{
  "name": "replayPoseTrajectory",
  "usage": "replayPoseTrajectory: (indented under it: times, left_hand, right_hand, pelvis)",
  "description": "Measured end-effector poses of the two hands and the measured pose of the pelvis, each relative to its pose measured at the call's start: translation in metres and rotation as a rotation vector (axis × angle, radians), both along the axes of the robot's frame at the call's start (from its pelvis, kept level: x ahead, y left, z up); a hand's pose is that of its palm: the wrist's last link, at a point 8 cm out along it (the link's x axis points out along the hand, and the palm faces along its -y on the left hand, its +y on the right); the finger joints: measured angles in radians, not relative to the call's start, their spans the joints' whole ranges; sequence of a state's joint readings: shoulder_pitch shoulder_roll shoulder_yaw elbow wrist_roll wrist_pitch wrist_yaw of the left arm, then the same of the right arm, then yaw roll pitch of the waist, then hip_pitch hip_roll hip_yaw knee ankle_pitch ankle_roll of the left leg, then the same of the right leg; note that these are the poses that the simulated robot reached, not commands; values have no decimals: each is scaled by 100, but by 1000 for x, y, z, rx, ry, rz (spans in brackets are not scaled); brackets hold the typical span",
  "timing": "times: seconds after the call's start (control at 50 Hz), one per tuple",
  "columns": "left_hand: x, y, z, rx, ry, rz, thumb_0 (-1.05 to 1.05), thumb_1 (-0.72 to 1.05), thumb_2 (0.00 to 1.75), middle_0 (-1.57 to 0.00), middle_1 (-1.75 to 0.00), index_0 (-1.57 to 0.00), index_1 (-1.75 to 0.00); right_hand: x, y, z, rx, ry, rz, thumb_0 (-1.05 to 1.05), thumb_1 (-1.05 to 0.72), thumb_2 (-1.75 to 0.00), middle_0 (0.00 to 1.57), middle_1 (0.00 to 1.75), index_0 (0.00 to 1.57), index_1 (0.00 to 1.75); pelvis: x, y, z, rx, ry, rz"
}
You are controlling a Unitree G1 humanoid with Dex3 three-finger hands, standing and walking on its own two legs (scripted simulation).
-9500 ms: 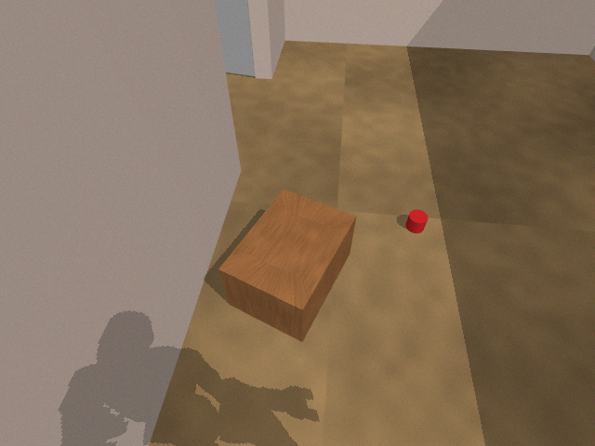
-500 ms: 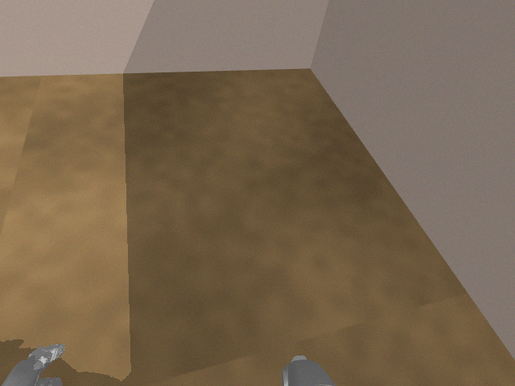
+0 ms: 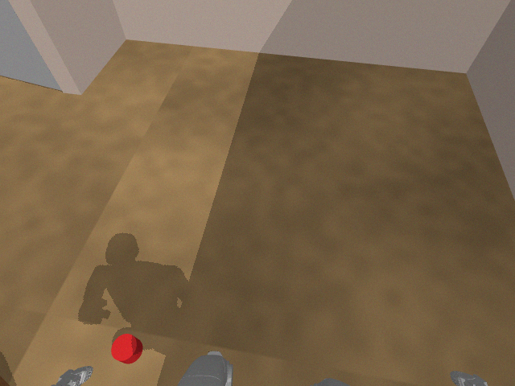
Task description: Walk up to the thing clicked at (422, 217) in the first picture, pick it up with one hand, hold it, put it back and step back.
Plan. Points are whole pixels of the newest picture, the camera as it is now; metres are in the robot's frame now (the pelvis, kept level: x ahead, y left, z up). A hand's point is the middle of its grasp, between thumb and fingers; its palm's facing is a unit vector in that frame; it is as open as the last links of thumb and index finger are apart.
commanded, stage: walk up
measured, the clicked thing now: (127, 348) +0.27 +0.47 -0.72
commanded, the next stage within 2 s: none
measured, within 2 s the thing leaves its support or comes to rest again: neither
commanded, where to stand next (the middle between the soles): +0.08 +0.05 m, yaw +33 degrees
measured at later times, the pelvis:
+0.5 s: pelvis -0.02 -0.01 +0.00, yaw +18 degrees
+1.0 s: pelvis -0.02 +0.04 +0.01, yaw +17 degrees
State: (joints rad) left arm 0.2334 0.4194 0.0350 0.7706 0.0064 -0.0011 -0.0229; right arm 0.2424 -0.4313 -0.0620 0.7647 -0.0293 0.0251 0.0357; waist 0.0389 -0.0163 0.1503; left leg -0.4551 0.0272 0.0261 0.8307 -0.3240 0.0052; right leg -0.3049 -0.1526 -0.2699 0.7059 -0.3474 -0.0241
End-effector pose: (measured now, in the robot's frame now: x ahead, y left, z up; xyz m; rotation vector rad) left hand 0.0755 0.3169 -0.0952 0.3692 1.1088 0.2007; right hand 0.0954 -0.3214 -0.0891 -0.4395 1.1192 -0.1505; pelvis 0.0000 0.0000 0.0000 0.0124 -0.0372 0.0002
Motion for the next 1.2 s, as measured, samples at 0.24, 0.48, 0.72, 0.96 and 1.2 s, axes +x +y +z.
replayPoseTrajectory:
  times: [0.24, 0.48, 0.72, 0.96, 1.2]
  left_hand:
    - [-31, 25, -16, 12, -17, 132, 1, 91, 90, -20, -30, -21, -29]
    - [-112, 7, 18, 99, -27, 297, 0, 90, 90, -20, -30, -21, -30]
    - [-206, 40, -5, 56, 65, 466, 0, 90, 90, -20, -30, -21, -30]
    - [-197, 21, -27, -120, 202, 404, 0, 91, 90, -20, -30, -21, -29]
    - [-112, 43, 12, 89, 169, 214, 0, 91, 90, -20, -30, -21, -29]
  right_hand:
    - [41, 23, 0, -34, -46, 114, 0, -90, -89, 21, 30, 21, 30]
    - [72, 35, -13, 42, -30, 265, 1, -91, -90, 21, 30, 20, 30]
    - [91, 82, -7, -28, 2, 387, 0, -91, -90, 21, 30, 20, 30]
    - [99, 110, 27, -5, -148, 320, 0, -90, -89, 21, 30, 21, 30]
    - [110, 60, -17, 97, -194, 129, 0, -90, -90, 21, 30, 21, 30]
  pelvis:
    - [-5, 9, -12, -8, 17, 163]
    - [-18, -12, -1, 9, 0, 301]
    - [-26, 27, -11, 7, 1, 429]
    - [-21, 45, 4, -8, -24, 329]
    - [2, 24, -12, -21, 4, 125]
